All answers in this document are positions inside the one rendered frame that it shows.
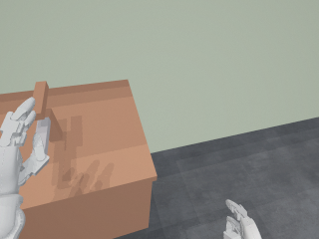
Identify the tap lever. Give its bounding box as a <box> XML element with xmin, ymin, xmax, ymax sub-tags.
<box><xmin>30</xmin><ymin>117</ymin><xmax>51</xmax><ymax>166</ymax></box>

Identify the left robot hand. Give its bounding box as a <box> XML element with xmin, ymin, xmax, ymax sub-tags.
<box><xmin>0</xmin><ymin>97</ymin><xmax>50</xmax><ymax>195</ymax></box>

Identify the robot left forearm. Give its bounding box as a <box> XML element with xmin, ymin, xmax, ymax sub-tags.
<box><xmin>0</xmin><ymin>194</ymin><xmax>26</xmax><ymax>239</ymax></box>

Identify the counter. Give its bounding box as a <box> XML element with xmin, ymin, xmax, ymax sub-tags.
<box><xmin>0</xmin><ymin>79</ymin><xmax>158</xmax><ymax>239</ymax></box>

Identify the right robot hand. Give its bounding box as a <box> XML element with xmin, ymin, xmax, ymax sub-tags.
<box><xmin>223</xmin><ymin>199</ymin><xmax>262</xmax><ymax>239</ymax></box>

